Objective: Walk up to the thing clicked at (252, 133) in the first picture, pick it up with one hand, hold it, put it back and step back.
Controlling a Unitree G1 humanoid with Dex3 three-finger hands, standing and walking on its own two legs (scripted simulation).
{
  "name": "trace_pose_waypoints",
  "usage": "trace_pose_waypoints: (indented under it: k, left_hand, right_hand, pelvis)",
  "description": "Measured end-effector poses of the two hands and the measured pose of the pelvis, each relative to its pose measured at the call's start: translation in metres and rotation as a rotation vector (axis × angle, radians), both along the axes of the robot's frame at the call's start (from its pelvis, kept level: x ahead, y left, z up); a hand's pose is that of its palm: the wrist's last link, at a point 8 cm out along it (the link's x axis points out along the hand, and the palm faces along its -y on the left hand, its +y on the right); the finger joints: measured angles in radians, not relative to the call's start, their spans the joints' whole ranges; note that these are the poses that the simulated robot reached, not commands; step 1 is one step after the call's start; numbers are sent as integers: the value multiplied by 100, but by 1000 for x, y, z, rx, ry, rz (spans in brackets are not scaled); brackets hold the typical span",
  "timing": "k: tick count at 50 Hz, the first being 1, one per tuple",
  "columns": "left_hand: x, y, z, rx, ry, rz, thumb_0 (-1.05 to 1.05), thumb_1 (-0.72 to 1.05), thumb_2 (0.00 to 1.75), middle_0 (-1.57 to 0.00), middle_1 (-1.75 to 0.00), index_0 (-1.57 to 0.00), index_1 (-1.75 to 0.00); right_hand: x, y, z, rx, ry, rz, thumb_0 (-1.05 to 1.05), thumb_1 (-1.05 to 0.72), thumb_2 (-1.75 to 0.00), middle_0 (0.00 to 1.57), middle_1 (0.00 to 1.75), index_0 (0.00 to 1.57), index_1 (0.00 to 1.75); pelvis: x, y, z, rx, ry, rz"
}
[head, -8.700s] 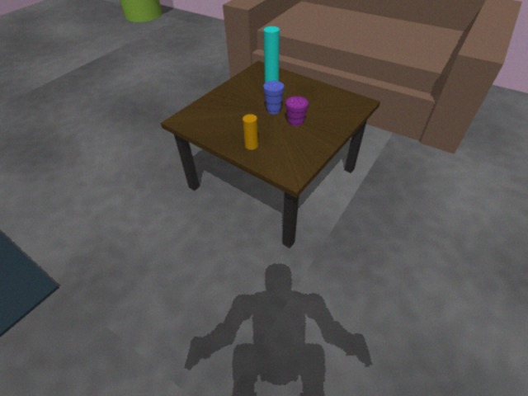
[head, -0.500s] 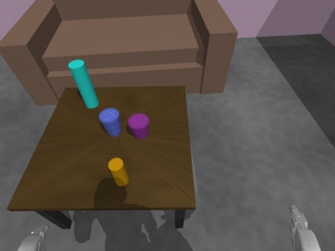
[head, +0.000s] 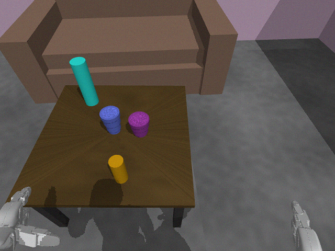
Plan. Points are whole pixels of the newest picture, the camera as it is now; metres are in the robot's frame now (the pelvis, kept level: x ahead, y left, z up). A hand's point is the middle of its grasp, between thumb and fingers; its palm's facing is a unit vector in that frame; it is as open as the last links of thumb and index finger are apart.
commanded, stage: go down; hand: left
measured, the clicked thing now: (118, 169) +0.46 +0.20 -0.24
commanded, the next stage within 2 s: approach in 1.14 s
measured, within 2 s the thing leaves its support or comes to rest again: neither
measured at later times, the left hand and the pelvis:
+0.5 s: hand (25, 171) +0.32 +0.35 +0.03, palm faces +0.17 -0.98 -0.14, open 17.5 cm; pelvis -0.01 +0.01 +0.01, yaw -1 degrees
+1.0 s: hand (17, 150) +0.36 +0.38 +0.06, palm faces +0.18 -0.98 -0.09, open 17.4 cm; pelvis -0.02 +0.01 +0.00, yaw -2 degrees
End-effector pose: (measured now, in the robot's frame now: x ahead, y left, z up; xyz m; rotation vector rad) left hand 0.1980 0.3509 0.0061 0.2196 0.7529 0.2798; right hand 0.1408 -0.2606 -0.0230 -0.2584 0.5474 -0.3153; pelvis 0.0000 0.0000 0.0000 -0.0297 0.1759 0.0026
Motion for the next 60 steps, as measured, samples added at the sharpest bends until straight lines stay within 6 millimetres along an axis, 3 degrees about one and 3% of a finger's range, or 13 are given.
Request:
trace_pose_waypoints:
  k: [8,20,35,60]
  left_hand:
    - [43,22,24,-50,-94,-25,-1,-55,8,-6,-4,-5,-6]
    - [79,45,36,-105,-229,-61,-1,-57,7,-5,-5,-5,-5]
    - [107,64,57,-118,-368,-78,-1,-51,7,-4,-3,-5,-4]
    - [140,80,66,-135,-468,-83,-2,-53,8,-4,-4,-4,-5]
  right_hand:
    - [-10,2,-6,10,32,-1,-2,52,-5,6,6,6,5]
    - [-21,2,-4,-19,58,21,-2,52,-5,6,6,6,5]
    - [-25,9,-1,-32,73,56,-2,53,-5,6,6,6,5]
    - [-21,20,0,-46,82,69,-2,53,-6,6,6,6,5]
  pelvis:
    - [-4,2,4,0,-2,-9]
    - [-12,5,5,0,8,-23]
    - [-20,8,5,-11,32,-25]
    - [-13,14,-1,-27,85,-34]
